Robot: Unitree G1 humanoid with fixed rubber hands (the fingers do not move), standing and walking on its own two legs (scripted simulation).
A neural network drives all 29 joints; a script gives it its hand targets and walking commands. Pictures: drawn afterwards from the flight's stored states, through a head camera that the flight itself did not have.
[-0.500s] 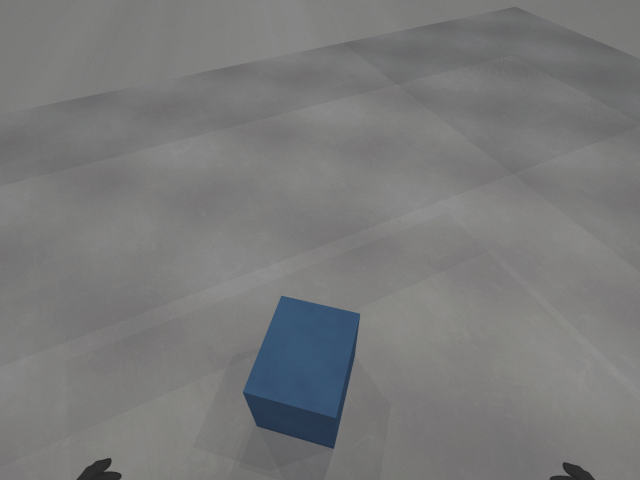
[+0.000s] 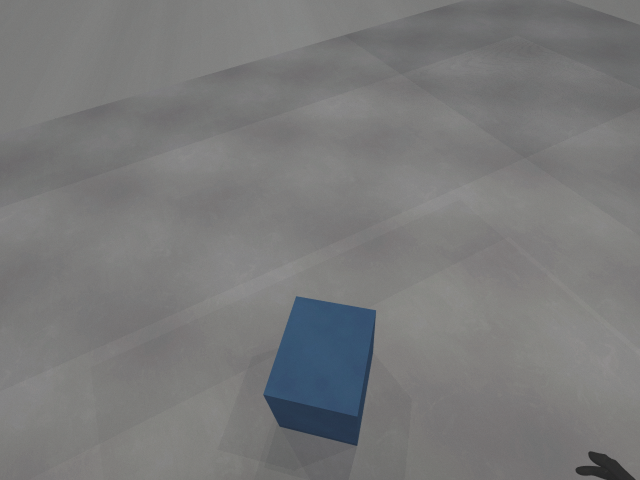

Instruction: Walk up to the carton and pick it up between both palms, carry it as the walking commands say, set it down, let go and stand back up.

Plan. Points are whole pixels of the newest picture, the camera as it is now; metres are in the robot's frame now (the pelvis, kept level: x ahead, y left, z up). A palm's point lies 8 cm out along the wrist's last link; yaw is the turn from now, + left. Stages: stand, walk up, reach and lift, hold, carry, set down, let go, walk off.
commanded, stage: walk up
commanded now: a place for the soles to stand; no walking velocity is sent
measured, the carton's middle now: (326, 370) +0.52 +0.06 -0.63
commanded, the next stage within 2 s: none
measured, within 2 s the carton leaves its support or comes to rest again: neither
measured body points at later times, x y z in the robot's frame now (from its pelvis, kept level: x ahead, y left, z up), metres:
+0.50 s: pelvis +0.06 +0.14 -0.03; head +0.07 +0.10 +0.42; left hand +0.17 +0.49 -0.09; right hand +0.10 -0.20 -0.15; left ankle +0.07 +0.26 -0.70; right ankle +0.10 +0.03 -0.73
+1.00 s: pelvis +0.10 +0.22 -0.02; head +0.14 +0.23 +0.43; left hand +0.29 +0.51 -0.14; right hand +0.16 -0.13 -0.10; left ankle +0.14 +0.34 -0.73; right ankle +0.10 +0.06 -0.73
